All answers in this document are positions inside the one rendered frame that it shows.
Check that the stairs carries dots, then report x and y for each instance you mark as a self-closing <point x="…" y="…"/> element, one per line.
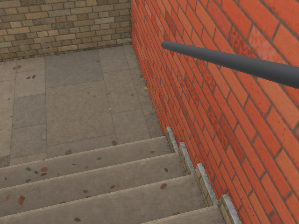
<point x="141" y="182"/>

